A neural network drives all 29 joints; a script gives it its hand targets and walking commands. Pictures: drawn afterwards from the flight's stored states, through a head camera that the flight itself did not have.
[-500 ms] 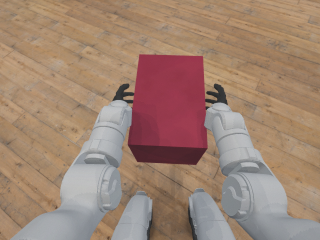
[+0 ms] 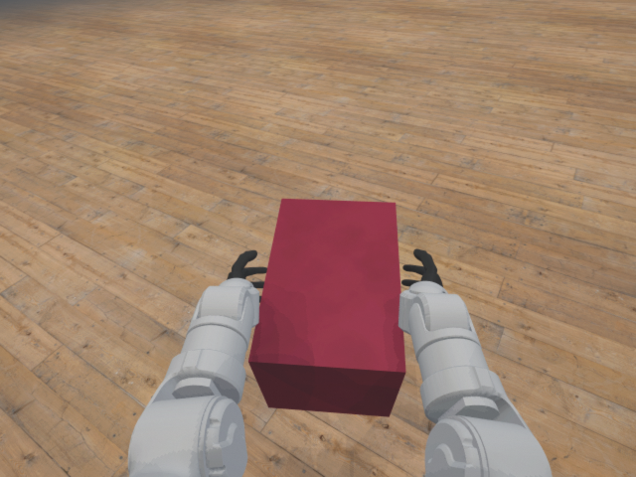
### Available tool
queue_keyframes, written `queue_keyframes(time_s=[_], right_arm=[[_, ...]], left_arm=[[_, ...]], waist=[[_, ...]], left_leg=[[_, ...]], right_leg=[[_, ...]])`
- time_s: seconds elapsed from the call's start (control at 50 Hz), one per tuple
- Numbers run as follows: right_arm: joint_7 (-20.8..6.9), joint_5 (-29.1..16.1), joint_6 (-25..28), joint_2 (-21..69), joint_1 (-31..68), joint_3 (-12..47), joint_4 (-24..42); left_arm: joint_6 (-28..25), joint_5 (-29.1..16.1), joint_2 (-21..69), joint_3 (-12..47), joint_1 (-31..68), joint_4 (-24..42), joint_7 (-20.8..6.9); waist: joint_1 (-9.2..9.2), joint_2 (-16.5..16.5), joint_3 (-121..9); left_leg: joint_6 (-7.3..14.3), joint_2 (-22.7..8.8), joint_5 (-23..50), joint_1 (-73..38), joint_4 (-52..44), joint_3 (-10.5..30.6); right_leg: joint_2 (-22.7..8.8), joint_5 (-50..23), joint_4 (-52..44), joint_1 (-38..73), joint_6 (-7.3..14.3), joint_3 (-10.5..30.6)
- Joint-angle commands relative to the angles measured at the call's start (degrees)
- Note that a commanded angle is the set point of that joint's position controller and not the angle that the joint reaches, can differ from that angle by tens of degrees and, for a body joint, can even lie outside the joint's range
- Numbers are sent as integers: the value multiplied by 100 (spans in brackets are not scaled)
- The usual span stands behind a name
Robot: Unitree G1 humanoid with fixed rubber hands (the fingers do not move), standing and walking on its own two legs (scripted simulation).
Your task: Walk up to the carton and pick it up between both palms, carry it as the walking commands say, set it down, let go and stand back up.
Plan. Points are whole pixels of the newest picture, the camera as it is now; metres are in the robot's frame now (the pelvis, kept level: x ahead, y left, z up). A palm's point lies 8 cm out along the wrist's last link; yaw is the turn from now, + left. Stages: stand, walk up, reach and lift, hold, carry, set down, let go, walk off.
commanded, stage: reach and lift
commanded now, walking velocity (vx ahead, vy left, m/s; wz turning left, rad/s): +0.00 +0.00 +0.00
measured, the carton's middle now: (333, 303) +0.39 +0.00 +0.00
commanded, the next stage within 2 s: hold in 1.28 s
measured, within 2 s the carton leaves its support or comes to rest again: neither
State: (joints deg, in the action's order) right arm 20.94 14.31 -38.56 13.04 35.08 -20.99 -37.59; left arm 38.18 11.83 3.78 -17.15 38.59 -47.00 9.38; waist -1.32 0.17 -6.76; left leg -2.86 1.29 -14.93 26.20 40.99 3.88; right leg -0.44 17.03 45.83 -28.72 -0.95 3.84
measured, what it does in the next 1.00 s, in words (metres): stands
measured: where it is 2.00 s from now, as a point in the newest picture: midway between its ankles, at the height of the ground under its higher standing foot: outside the picture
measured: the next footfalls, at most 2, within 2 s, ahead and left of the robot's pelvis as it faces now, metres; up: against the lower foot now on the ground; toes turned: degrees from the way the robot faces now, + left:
none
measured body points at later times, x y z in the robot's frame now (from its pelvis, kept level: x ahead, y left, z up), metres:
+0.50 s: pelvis +0.03 +0.01 +0.02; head -0.04 +0.00 +0.46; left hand +0.36 +0.15 +0.06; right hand +0.35 -0.12 +0.07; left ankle +0.07 +0.16 -0.71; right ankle +0.08 -0.12 -0.71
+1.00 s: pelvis +0.02 +0.01 +0.02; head -0.06 +0.00 +0.46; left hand +0.34 +0.15 +0.06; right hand +0.34 -0.12 +0.08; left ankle +0.07 +0.16 -0.71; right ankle +0.08 -0.12 -0.71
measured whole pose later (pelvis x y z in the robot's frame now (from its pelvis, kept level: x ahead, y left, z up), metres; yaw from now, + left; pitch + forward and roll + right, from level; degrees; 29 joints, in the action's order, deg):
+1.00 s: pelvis +0.02 +0.01 +0.02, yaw +0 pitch -4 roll +1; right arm 20.3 14.1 -39.4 12.8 31.7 -18.2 -38.6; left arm 39.4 14.4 6.3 -16.8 29.7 -41.3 8.1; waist -1.3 0.1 -6.6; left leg -2.6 0.8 -13.9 16.7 34.5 4.3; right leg -0.4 15.1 37.1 -18.0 -0.9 3.3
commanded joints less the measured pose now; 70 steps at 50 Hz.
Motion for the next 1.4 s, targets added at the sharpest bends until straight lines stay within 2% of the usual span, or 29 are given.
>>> queue_keyframes(time_s=[0.0,0.02,0.04,0.08,0.1,0.16,0.2,0.22,0.28,0.4,0.44,0.46,0.48,0.56,0.58,0.68,0.7,0.72,0.76,0.78,0.82,0.88,0.9,0.98,1.04,1.14,1.24,1.3,1.38], right_arm=[[-3198,-1453,5,6186,4844,2201,-314],[-3225,-1327,-26,5936,4692,1897,-709],[-3296,-1441,-41,6148,4537,1993,-668],[-3325,-1267,-85,5923,4420,1662,-902],[-3359,-1351,-25,6021,4465,1762,-783],[-3390,-1541,47,6112,4110,2148,-442],[-3408,-1978,230,6242,4516,2744,472],[-3398,-1933,240,6153,4285,2852,567],[-3335,-2364,318,6455,4497,3670,1308],[-3393,-1892,97,6000,3804,2837,432],[-3443,-1728,38,6082,3690,2682,142],[-3496,-1784,52,6074,4048,2569,-142],[-3479,-1680,66,6086,3729,2511,-332],[-3563,-1520,118,6020,4217,2234,-534],[-3618,-1690,190,6189,4398,2333,-338],[-3564,-1998,437,6504,5128,2933,463],[-3555,-2092,504,6481,5218,3161,797],[-3488,-2012,432,6527,4760,3064,510],[-3476,-2048,434,6511,4805,3132,681],[-3468,-1967,424,6576,5073,2969,701],[-3413,-1824,264,6355,4538,2823,145],[-3480,-1535,207,6267,4021,2483,-335],[-3509,-1498,189,6287,3992,2393,-509],[-3544,-1362,155,6315,3712,2283,-628],[-3594,-1689,229,6412,4104,2538,-204],[-3506,-1906,297,6468,3902,3190,892],[-3484,-1794,180,6475,3788,3169,671],[-3508,-1580,29,6346,3421,2888,62],[-3581,-1528,93,6350,3681,2729,-107]], left_arm=[[-284,-1423,6866,1536,4769,522,-2371],[-216,-996,6563,950,4263,-40,-2381],[-250,-1057,6569,1169,4416,505,-2348],[-179,-966,6582,807,4224,102,-2359],[-267,-951,6396,722,4177,354,-2391],[-286,-1146,6619,1302,4076,1080,-2357],[-352,-1534,7097,1868,4149,1455,-2345],[-378,-1634,7112,1991,4094,1562,-2344],[-494,-2017,7416,2762,4567,2441,-2267],[-213,-1618,7448,2689,4250,2095,-2044],[-216,-1537,7318,2419,4241,1864,-2032],[-212,-1374,7204,2266,4465,1673,-2057],[-179,-1383,7319,2297,4375,1577,-2047],[-214,-1073,7165,1668,4156,801,-2086],[-319,-1264,7357,1901,4731,1317,-2086],[-594,-1610,7382,2245,5268,1852,-2106],[-653,-1779,7436,2453,5394,2087,-2105],[-556,-1766,7503,2639,5305,2206,-2115],[-597,-1770,7394,2738,5240,2425,-2111],[-566,-1693,7450,2504,5364,2149,-2089],[-392,-1475,7221,2185,4612,1448,-2087],[-304,-1251,7397,2157,4256,1137,-2081],[-401,-1300,7167,2197,4803,1608,-2076],[-377,-1198,7034,1983,4504,1435,-2103],[-400,-1273,7116,2220,4592,1858,-2121],[-365,-1608,7467,2884,4093,2332,-2195],[-259,-1606,7615,2896,4072,2061,-2191],[-204,-1366,7325,2452,3739,1481,-2215],[-243,-1288,7256,2395,4070,1637,-2241]], waist=[[72,-398,-2151],[131,-268,-1417],[158,-160,-1558],[25,-314,-1242],[257,-411,-1398],[189,-332,-2093],[218,-238,-2952],[65,-358,-3093],[184,-210,-4080],[6,481,-2561],[-7,168,-2399],[223,259,-2191],[91,361,-2123],[186,86,-1262],[233,337,-1669],[307,-42,-2539],[278,-27,-3013],[144,428,-2991],[135,193,-3169],[196,229,-2766],[235,64,-2258],[138,260,-1764],[133,443,-1880],[108,-49,-1715],[259,355,-2014],[151,182,-3134],[83,322,-2823],[57,-6,-2249],[78,136,-1953]], left_leg=[[187,350,-405,-1397,-1260,-232],[251,381,-671,-1273,-1334,-262],[211,386,-528,-1417,-1417,-239],[249,339,-751,-1544,-1536,-187],[260,408,-372,-1598,-1557,-280],[195,418,615,-2115,-1492,-259],[139,399,1725,-2565,-1300,-158],[124,427,1890,-2502,-1305,-119],[76,465,2709,-2573,-1168,-25],[-59,357,1615,-2172,-1435,82],[-24,371,1130,-2189,-1512,53],[11,409,723,-1869,-1559,-30],[2,412,641,-1768,-1588,-36],[128,357,-516,-1319,-1785,-21],[95,348,-417,-1267,-1721,-11],[116,417,328,-1820,-1413,12],[125,384,841,-2211,-1307,2],[45,504,922,-2037,-1297,-102],[60,475,1283,-2145,-1255,14],[71,481,586,-1848,-1352,-53],[90,444,606,-1751,-1483,-50],[96,435,1,-1675,-1623,-62],[90,400,-143,-1568,-1682,-41],[173,434,-238,-1649,-1659,-74],[138,419,237,-1838,-1597,-65],[64,469,1946,-2373,-1362,-1],[31,459,1251,-2217,-1448,16],[151,418,566,-1961,-1617,54],[175,394,-150,-1760,-1704,-8]], right_leg=[[462,331,-1878,1825,-4,-222],[419,657,-1958,1500,-18,-187],[447,449,-2032,1757,-49,-288],[461,741,-2089,1563,-36,-324],[435,433,-2139,1748,-113,-315],[516,-835,-2043,1999,-99,-374],[569,-1965,-1865,2272,-102,-333],[553,-2365,-1810,2479,-133,-353],[597,-3374,-1553,2999,-157,-238],[630,-1815,-1806,2303,55,-335],[624,-1363,-1883,2272,61,-399],[568,-1123,-1911,2266,43,-306],[580,-1095,-1905,2309,81,-350],[586,-20,-1956,2032,42,-410],[618,-169,-1851,2157,51,-405],[649,-575,-1724,2019,14,-382],[646,-994,-1654,2076,23,-328],[622,-1285,-1662,2405,42,-297],[621,-1568,-1654,2277,28,-271],[618,-952,-1702,2277,30,-324],[592,-978,-1805,2249,13,-316],[600,-426,-1934,1969,87,-353],[609,-418,-1855,2048,92,-370],[586,-220,-1932,1995,34,-365],[589,-606,-1844,1991,61,-342],[664,-2197,-1701,2514,5,-342],[678,-1491,-1782,2322,47,-375],[590,-972,-1943,2084,35,-336],[594,-342,-1954,1964,37,-335]])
